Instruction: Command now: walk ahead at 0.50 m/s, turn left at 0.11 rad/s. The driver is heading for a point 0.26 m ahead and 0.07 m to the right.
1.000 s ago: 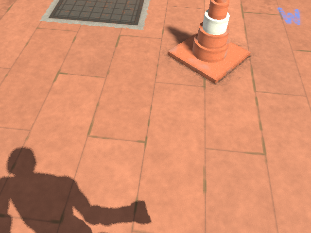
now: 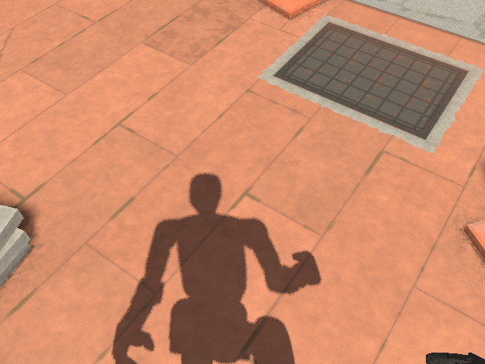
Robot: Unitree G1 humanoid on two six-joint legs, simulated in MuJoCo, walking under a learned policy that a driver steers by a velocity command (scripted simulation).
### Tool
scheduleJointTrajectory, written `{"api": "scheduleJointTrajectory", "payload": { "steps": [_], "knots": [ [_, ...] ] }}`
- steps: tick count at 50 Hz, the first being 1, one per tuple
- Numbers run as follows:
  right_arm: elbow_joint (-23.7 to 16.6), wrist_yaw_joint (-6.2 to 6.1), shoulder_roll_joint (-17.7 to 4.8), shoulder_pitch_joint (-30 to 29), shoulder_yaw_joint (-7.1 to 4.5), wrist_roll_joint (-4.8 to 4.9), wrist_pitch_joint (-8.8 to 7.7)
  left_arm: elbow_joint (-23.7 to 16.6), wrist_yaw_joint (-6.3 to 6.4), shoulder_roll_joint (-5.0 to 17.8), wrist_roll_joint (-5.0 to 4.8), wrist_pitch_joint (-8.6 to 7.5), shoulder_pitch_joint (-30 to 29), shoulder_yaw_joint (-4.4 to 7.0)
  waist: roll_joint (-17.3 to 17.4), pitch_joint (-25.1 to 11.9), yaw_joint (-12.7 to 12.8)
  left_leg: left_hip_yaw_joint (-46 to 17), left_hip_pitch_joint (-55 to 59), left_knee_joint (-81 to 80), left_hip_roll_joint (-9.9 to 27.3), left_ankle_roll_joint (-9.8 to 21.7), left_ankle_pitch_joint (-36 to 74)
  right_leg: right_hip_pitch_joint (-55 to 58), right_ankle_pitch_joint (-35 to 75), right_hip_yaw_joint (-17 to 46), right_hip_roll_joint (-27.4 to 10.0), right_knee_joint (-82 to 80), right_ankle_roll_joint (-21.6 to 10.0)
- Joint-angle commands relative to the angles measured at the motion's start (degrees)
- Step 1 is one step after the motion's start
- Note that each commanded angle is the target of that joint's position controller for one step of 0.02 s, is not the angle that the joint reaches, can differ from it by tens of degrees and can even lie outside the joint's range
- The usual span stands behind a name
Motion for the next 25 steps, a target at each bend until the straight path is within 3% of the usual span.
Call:
{"api": "scheduleJointTrajectory", "payload": {
  "steps": [1,3,4,5,6,7,8,9,10,11,12,14,17,22,24,25],
  "knots": [
    [-5.78,0.75,-3.19,-6.37,-0.59,0.48,-1.12,-2.36,0.24,10.41,-0.53,0.05,0.01,2.0,-7.12,1.71,-0.91,2.07,2.81,-4.68,-1.92,0.76,0.9,-0.52,16.05,8.32,-15.41,-3.34,-9.14],
    [-6.31,1.11,-4.39,-6.31,-1.03,0.44,-1.39,-1.72,0.4,11.09,-0.74,0.76,0.42,2.13,-7.75,1.67,-2.24,2.22,5.78,-7.43,-2.79,2.21,-2.46,1.54,19.78,9.25,-16.72,-0.58,-8.16],
    [-5.42,1.06,-5.58,-2.67,-1.71,0.03,-1.55,-1.78,0.6,11.61,-0.67,1.2,-1.01,2.14,-7.82,0.03,-5.14,3.27,11.12,-10.16,-4.31,3.25,-1.94,2.09,29.08,7.78,-15.59,4.25,-6.89],
    [-3.15,0.76,-7.78,4.27,-2.91,-0.77,-1.62,-1.93,0.82,10.99,-0.55,1.47,-1.23,1.85,-6.91,-4.68,-8.51,4.48,21.59,-12.43,-5.78,4.74,1.44,0.94,37.86,5.33,-12.71,13.14,-5.08],
    [-1.57,0.23,-11.22,12.2,-3.98,-1.89,-1.59,-3.26,1.05,8.83,0.54,1.19,-1.62,0.88,-4.45,-12.06,-11.69,-0.93,36.51,-9.42,0.58,7.45,14.3,-6.83,30.75,3.12,-9.59,25.61,-2.27],
    [-1.41,-0.33,-16.3,16.7,-4.72,-3.34,-0.88,-4.61,0.83,2.94,2.07,0.14,3.47,-1.19,9.56,-20.14,-10.58,-21.57,57.98,-7.3,16.68,16.58,30.27,-28.8,-1.28,0.38,-1.34,47.81,2.55],
    [-0.53,-0.01,-13.21,18.84,-4.01,-2.34,-0.26,-2.8,0.62,5.21,1.14,-0.51,5.83,-0.81,11.6,-26.97,-11.24,-31.64,57.88,-11.4,20.43,20.62,33.4,-32.69,-23.88,8.2,0.49,57.29,3.21],
    [-0.65,0.27,-10.4,15.1,-2.97,-1.69,-0.02,-3.17,0.52,9.38,-0.44,-0.31,2.52,0.51,6.59,-19.13,-10.63,-22.61,50.81,-11.72,17.52,18.31,34.47,-35.61,-22.22,9.24,-2.66,60.65,3.08],
    [-0.8,0.4,-8.14,10.86,-2.22,-1.17,-0.11,-4.0,0.67,8.56,-0.56,0.14,-1.25,0.32,4.18,-13.06,-9.05,-15.56,43.85,-12.72,13.98,15.93,34.57,-36.61,-19.09,7.08,-5.02,58.13,3.06],
    [-0.7,0.65,-6.52,7.24,-1.68,-1.04,-0.23,-3.99,1.03,7.7,0.22,0.88,-2.85,0.35,1.58,-9.04,-7.25,-11.7,36.83,-15.06,11.26,14.31,32.12,-35.25,-15.73,6.02,-6.78,54.09,3.38],
    [-0.64,0.81,-5.61,4.47,-1.44,-1.14,-0.41,-3.79,1.41,7.04,0.65,1.98,-2.56,0.52,1.94,-7.29,-5.15,-8.8,30.36,-17.58,9.46,13.17,30.18,-30.68,-12.98,5.98,-8.11,50.23,3.71],
    [0.33,0.89,-5.48,1.85,-1.48,-2.32,-1.03,-2.9,1.83,4.28,0.97,3.57,-0.25,0.05,3.24,-7.33,-2.55,-4.45,22.22,-20.21,7.63,13.48,32.31,-22.02,-7.63,5.06,-7.51,45.38,4.72],
    [2.07,0.2,-6.33,0.04,-1.63,-2.35,-1.1,-3.62,2.18,2.99,1.62,4.0,-3.12,-0.53,4.46,-7.47,-2.36,-0.35,19.53,-20.91,6.07,13.06,31.32,-17.32,-0.82,4.43,-6.92,33.21,4.86],
    [5.93,-0.39,-6.9,2.36,-1.4,-1.79,0.27,-4.78,2.06,4.91,1.63,4.78,-8.89,-0.05,3.53,-6.49,-4.39,-2.72,20.36,-20.97,6.98,12.04,12.97,-12.98,4.53,4.54,-5.98,22.2,3.36],
    [7.12,-0.38,-5.32,2.5,-0.72,-1.02,0.65,-4.53,2.07,5.13,2.36,4.74,-8.85,0.15,1.97,-5.16,-3.4,-2.74,18.98,-18.65,4.28,8.89,0.3,-7.71,9.95,4.04,-5.35,13.1,1.58],
    [8.04,-0.41,-3.78,4.79,-0.14,-1.44,0.63,-5.02,2.31,6.9,2.78,4.65,-9.45,0.46,-0.75,-4.63,-4.16,-2.22,17.98,-16.72,1.82,5.89,-6.6,-4.81,18.09,7.16,-8.21,10.16,0.51]
  ]
}}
